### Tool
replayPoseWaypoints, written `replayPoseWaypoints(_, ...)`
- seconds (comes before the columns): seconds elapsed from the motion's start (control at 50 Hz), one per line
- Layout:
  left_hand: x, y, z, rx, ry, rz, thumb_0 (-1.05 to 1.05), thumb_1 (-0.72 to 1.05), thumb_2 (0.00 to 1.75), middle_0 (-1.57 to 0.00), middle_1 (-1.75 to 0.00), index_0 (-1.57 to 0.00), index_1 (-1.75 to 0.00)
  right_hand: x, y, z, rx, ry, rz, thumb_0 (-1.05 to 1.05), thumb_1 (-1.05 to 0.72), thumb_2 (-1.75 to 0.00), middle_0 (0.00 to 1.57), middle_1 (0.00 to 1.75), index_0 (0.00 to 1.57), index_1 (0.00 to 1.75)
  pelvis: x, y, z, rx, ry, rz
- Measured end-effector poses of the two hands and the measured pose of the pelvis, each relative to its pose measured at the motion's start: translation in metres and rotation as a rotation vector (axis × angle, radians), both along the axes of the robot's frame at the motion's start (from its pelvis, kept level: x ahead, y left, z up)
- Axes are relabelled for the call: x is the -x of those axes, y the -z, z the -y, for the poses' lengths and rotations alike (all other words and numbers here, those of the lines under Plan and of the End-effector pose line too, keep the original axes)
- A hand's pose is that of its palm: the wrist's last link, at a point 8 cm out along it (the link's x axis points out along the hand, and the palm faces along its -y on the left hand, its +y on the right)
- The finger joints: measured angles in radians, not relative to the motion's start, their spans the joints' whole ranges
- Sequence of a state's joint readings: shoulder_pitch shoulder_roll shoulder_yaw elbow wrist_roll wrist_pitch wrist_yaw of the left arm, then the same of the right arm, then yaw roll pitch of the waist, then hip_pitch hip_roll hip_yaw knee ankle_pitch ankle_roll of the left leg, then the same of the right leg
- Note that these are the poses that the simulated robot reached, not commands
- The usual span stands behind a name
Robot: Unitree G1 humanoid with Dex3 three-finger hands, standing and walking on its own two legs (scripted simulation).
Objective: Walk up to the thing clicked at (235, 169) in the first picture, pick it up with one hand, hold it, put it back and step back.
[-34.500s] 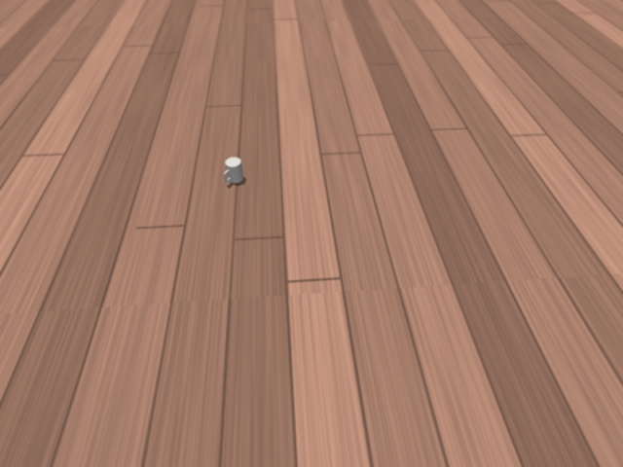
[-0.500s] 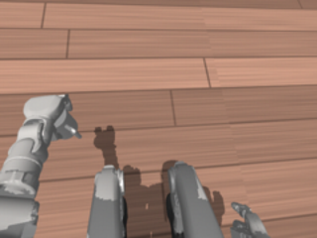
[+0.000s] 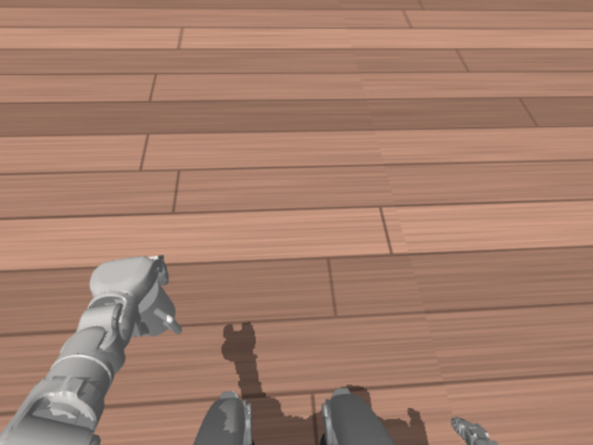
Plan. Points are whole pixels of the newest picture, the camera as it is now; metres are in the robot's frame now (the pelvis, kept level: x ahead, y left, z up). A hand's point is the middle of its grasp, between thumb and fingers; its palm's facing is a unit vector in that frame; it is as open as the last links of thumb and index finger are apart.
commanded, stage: lift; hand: left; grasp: from above
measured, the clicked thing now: (152, 310) +0.35 +0.22 -0.12
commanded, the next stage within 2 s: hold in 0.38 s
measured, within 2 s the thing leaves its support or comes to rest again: neither
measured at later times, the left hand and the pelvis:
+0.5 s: hand (128, 277) +0.36 +0.22 -0.01, palm faces -0.43 -0.08 -0.90, open 10.1 cm; pelvis +0.04 +0.00 +0.07, yaw +0 degrees
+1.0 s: hand (114, 265) +0.35 +0.22 +0.04, palm faces -0.43 -0.06 -0.90, open 10.1 cm; pelvis +0.05 +0.00 +0.09, yaw -1 degrees
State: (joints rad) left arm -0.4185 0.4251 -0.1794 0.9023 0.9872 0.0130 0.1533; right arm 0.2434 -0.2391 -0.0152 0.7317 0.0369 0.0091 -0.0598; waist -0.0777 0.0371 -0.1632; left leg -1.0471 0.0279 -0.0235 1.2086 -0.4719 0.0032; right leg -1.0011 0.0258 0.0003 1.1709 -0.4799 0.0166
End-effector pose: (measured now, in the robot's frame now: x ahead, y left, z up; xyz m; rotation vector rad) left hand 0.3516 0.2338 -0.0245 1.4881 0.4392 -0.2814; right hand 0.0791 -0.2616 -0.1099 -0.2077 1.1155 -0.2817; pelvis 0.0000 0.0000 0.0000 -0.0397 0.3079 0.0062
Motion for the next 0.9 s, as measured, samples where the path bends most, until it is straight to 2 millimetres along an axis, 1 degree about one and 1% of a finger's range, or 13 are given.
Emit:
replayPoseWaypoints(0.1,-0.003,-0.018,0.005,-0.002,0.003,0.001,0.01,-0.09,0.77,-0.54,-0.91,-0.57,-0.88,-0.002,-0.018,0.001,-0.004,0.009,-0.003,0.01,-0.92,-0.9,0.2,0.3,0.2,0.3,-0.008,-0.019,0.0,-0.007,0.004,0.031)
replayPoseWaypoints(0.22,-0.007,-0.038,0.007,-0.003,-0.014,0.006,0.01,-0.09,0.77,-0.54,-0.91,-0.57,-0.88,-0.007,-0.033,0.0,-0.021,0.014,-0.008,0.01,-0.92,-0.9,0.2,0.3,0.2,0.3,-0.018,-0.038,0.001,-0.017,0.009,0.064)
replayPoseWaypoints(0.4,-0.01,-0.065,0.01,0.003,-0.018,0.006,0.01,-0.09,0.77,-0.54,-0.91,-0.57,-0.88,-0.024,-0.052,0.001,-0.039,0.012,0.009,0.01,-0.91,-0.9,0.2,0.3,0.2,0.3,-0.031,-0.059,0.003,-0.026,0.01,0.107)
replayPoseWaypoints(0.68,-0.014,-0.095,0.012,-0.006,0.009,0.014,0.01,-0.08,0.76,-0.54,-0.91,-0.57,-0.88,-0.058,-0.076,0.006,-0.037,0.003,0.076,0.01,-0.91,-0.9,0.2,0.3,0.2,0.3,-0.046,-0.077,0.003,-0.032,0.013,0.163)
replayPoseWaypoints(0.8,-0.015,-0.108,0.01,-0.005,0.008,0.017,0.01,-0.08,0.76,-0.53,-0.92,-0.57,-0.88,-0.068,-0.082,0.004,-0.046,-0.003,0.104,0.01,-0.91,-0.89,0.2,0.3,0.2,0.3,-0.048,-0.082,0.003,-0.034,0.015,0.186)
replayPoseWaypoints(0.9,-0.011,-0.116,0.01,-0.005,0.017,0.011,0.01,-0.08,0.76,-0.53,-0.92,-0.56,-0.88,-0.073,-0.086,0.001,-0.056,-0.009,0.12,0.01,-0.91,-0.9,0.2,0.3,0.2,0.3,-0.048,-0.086,0.002,-0.035,0.017,0.204)
